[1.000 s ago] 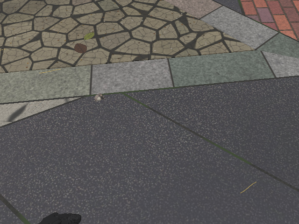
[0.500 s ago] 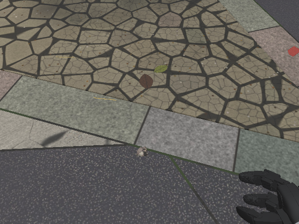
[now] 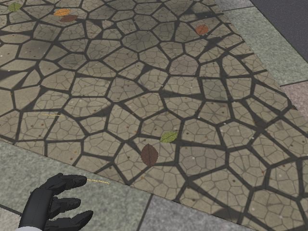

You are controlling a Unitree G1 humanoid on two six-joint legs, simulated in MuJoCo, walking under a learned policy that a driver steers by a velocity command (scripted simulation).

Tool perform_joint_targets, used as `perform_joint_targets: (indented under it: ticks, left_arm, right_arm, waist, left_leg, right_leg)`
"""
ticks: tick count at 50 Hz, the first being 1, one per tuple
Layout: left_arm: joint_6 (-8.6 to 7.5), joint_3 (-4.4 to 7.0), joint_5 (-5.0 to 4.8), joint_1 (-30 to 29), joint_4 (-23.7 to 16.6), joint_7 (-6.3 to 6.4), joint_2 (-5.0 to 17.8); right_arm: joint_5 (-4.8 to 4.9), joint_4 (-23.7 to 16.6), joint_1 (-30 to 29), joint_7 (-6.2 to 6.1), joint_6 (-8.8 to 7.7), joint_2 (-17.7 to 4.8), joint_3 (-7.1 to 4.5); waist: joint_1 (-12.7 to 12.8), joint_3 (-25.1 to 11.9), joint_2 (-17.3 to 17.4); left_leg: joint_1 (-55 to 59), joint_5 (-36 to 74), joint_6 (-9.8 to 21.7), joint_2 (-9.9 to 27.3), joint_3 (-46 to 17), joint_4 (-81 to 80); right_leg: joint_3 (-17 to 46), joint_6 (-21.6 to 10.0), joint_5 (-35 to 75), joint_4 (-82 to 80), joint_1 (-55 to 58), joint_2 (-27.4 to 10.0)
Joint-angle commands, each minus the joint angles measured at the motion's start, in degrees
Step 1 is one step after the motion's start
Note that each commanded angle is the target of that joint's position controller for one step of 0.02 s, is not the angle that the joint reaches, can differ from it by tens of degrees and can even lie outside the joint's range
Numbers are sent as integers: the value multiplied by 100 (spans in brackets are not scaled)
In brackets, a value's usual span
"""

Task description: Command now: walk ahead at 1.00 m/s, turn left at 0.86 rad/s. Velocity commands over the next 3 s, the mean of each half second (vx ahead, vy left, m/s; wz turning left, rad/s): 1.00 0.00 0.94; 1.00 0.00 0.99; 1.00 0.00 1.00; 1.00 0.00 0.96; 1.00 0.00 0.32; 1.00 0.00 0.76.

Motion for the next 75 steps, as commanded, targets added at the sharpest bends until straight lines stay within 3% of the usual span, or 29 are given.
perform_joint_targets:
  ticks: [1,2,5,9,17,20,21,22,23,24,26,28,32,38,41,42,43,44,46,50,58,62,64,65,66,67,69,72,75]
  left_arm:
    - [-28,692,333,3320,437,263,1823]
    - [36,739,187,2874,401,217,1690]
    - [43,515,133,2092,549,150,632]
    - [-141,407,-80,2467,1125,19,244]
    - [-201,510,-109,2622,1422,154,920]
    - [52,668,-76,2184,1156,235,1501]
    - [115,676,-22,2067,1079,207,1416]
    - [130,498,81,2128,869,89,647]
    - [41,458,-61,2371,151,81,703]
    - [-114,430,-45,1830,37,68,903]
    - [-171,357,5,1570,121,93,826]
    - [52,324,196,1809,232,102,775]
    - [204,200,95,567,-252,3,417]
    - [156,194,-83,-37,-444,-13,444]
    - [84,479,-120,1776,-21,169,1056]
    - [63,644,-44,3046,235,299,1410]
    - [32,732,215,3511,343,351,1765]
    - [59,780,163,2849,263,265,1771]
    - [107,589,93,1934,216,203,763]
    - [-48,461,-28,2462,974,81,332]
    - [-237,496,-63,2587,1386,80,714]
    - [-28,649,-73,2614,1315,212,1458]
    - [144,684,-22,2163,1056,184,1439]
    - [155,528,75,2167,829,63,735]
    - [53,489,-51,2363,118,62,776]
    - [-104,454,-42,1819,12,54,940]
    - [-153,368,-10,1565,81,82,821]
    - [192,334,227,1754,263,70,715]
    - [230,196,112,538,-300,6,408]
  right_arm:
    - [204,-833,-292,-52,-140,108,68]
    - [96,-938,-517,-106,-87,-311,86]
    - [-146,-926,-1667,54,110,-382,51]
    - [-185,-1406,-2267,272,395,134,198]
    - [-196,-1861,-3225,469,391,-44,311]
    - [-158,-1158,-816,281,365,-657,10]
    - [-121,-789,25,144,379,-916,-177]
    - [5,-854,-600,-4,454,-1312,-303]
    - [-160,-1241,-888,-22,523,-1778,-345]
    - [-169,-1226,-642,-102,530,-1576,-364]
    - [-128,-975,-885,-178,357,-1166,-267]
    - [-67,-990,-1166,-185,163,-904,-135]
    - [-68,-924,-1186,-89,-36,-792,-86]
    - [36,-660,-739,-22,-36,-971,-196]
    - [-33,-687,-1067,-32,-17,-1400,-285]
    - [-65,-791,-1305,-7,-82,-1091,-202]
    - [68,-1040,-1087,-34,-113,-69,56]
    - [95,-1229,-851,-83,-70,-341,128]
    - [-165,-1058,-1586,-14,104,-676,69]
    - [-227,-1428,-2280,285,373,-64,221]
    - [-213,-2130,-3714,515,447,-89,383]
    - [-181,-1689,-2336,368,406,-432,210]
    - [-122,-907,-145,140,379,-972,-149]
    - [33,-941,-714,-5,458,-1380,-302]
    - [-160,-1316,-978,-7,537,-1828,-343]
    - [-159,-1294,-680,-83,541,-1623,-362]
    - [-125,-1010,-924,-168,361,-1184,-263]
    - [-25,-987,-1308,-164,101,-764,-66]
    - [-51,-891,-1072,-92,-41,-772,-69]
  waist:
    - [1593,-2313,-1867]
    - [1427,-2225,-1981]
    - [1236,-248,-346]
    - [881,241,-614]
    - [473,607,-347]
    - [-751,-731,-617]
    - [-974,-1089,-175]
    - [-226,-598,1284]
    - [226,-1659,1510]
    - [10,-1442,574]
    - [545,-71,-338]
    - [1006,195,-467]
    - [876,636,-308]
    - [439,235,99]
    - [1477,-864,112]
    - [2060,-1477,-22]
    - [1820,-2092,-1568]
    - [1339,-2336,-2349]
    - [1221,-677,-547]
    - [974,176,-326]
    - [761,921,-115]
    - [-123,-42,-631]
    - [-913,-1031,-250]
    - [-186,-607,1239]
    - [246,-1649,1381]
    - [24,-1523,382]
    - [564,-101,-375]
    - [1092,168,-581]
    - [841,646,-261]
  left_leg:
    - [-4259,-24,48,-113,460,4829]
    - [-4869,390,124,214,723,5514]
    - [-4897,1316,67,973,986,5079]
    - [-5177,1363,54,1256,1099,4801]
    - [-3511,2615,487,526,2578,1886]
    - [-813,1986,792,45,2312,1688]
    - [700,1676,962,84,1777,1254]
    - [883,1624,1200,924,258,1010]
    - [2207,1124,2245,1934,-2747,-174]
    - [1863,377,2127,2094,-3359,-1095]
    - [85,1171,1756,1748,-2575,-1370]
    - [-1237,2340,1652,1309,-1738,-1290]
    - [-2699,2436,1401,691,-1025,-1817]
    - [-1778,4467,752,701,-1008,-1296]
    - [-1541,5984,316,553,-912,1215]
    - [-2368,5090,225,316,-644,2837]
    - [-4021,250,119,-298,41,4744]
    - [-4730,236,134,-58,467,5460]
    - [-4869,1227,75,661,819,5246]
    - [-4965,1260,39,1163,950,4968]
    - [-4400,2660,280,956,2191,2360]
    - [-2440,1967,674,189,2529,1852]
    - [507,1602,984,53,1804,1187]
    - [893,1657,1198,917,241,917]
    - [2249,1328,2249,1906,-2706,-136]
    - [1915,718,2119,2046,-3263,-1004]
    - [125,1405,1761,1700,-2480,-1341]
    - [-1467,2209,1479,974,-1244,-1436]
    - [-2516,2735,1425,712,-1077,-1786]
  right_leg:
    - [3209,-688,-3357,-650,5972,-2419]
    - [4756,-843,-4078,-1563,5397,-2536]
    - [1815,-614,-1827,-1509,3366,-1633]
    - [239,-397,304,-1747,2803,-1481]
    - [-1983,-164,5113,-1784,2848,-960]
    - [-1774,-272,6584,1289,2653,-1242]
    - [-1702,-193,4245,3246,1552,-938]
    - [-1683,-20,-1870,5526,-56,167]
    - [-451,125,-2516,6583,-1723,531]
    - [137,99,-2011,6200,-2101,247]
    - [164,110,-1682,5043,-1735,-143]
    - [172,255,-1911,4361,-915,-336]
    - [-132,453,-907,2327,-234,-364]
    - [-208,152,911,302,1031,220]
    - [-129,-29,-198,-33,3209,467]
    - [310,-165,-1226,207,4660,-144]
    - [2650,-520,-3116,-420,5974,-1905]
    - [4932,-803,-3809,-1433,5604,-2407]
    - [3065,-758,-3376,-1501,3897,-1799]
    - [870,-440,-1033,-1826,2773,-1295]
    - [-1770,-170,2299,-2524,2532,-849]
    - [-1928,-130,6856,-188,3245,-1211]
    - [-1716,-190,4677,3179,1745,-1020]
    - [-1696,-10,-1654,5393,51,135]
    - [-515,164,-2443,6567,-1699,526]
    - [112,126,-1957,6192,-2008,234]
    - [146,138,-1670,5009,-1681,-171]
    - [84,341,-1982,4027,-724,-453]
    - [-165,478,-1020,2487,-412,-389]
